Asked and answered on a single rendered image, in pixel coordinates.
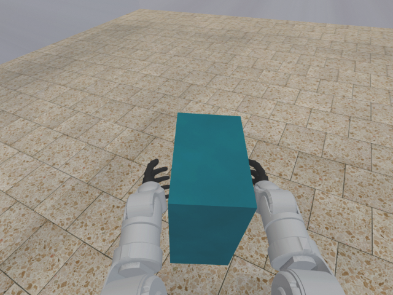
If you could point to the right robot forearm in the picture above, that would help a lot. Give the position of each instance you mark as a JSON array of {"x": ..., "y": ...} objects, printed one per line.
[{"x": 289, "y": 244}]

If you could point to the carton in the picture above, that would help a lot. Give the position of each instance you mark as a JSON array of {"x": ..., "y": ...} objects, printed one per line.
[{"x": 211, "y": 195}]

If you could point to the robot left hand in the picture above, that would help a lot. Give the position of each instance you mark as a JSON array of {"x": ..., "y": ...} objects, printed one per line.
[{"x": 150, "y": 173}]

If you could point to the robot right upper arm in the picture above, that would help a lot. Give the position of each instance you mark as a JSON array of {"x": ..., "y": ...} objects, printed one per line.
[{"x": 305, "y": 282}]

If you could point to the robot right hand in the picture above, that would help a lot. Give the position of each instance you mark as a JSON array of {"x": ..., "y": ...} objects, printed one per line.
[{"x": 258, "y": 173}]

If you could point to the left robot forearm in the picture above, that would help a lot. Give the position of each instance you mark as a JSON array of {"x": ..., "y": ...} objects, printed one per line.
[{"x": 139, "y": 249}]

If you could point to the robot left upper arm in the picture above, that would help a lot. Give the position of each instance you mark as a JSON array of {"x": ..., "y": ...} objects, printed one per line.
[{"x": 146, "y": 284}]

